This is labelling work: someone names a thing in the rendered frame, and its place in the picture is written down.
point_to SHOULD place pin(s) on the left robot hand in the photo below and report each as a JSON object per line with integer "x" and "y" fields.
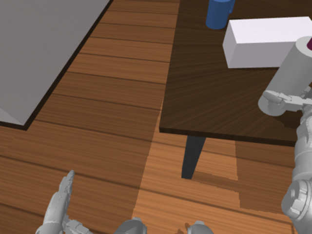
{"x": 57, "y": 208}

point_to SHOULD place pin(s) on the left robot arm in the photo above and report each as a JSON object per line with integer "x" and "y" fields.
{"x": 50, "y": 228}

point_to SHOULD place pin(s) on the right robot arm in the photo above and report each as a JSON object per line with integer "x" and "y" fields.
{"x": 297, "y": 202}

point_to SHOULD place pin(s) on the table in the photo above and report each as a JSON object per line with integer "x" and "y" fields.
{"x": 206, "y": 99}

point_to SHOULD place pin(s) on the right robot hand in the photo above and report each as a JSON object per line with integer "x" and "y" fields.
{"x": 291, "y": 103}

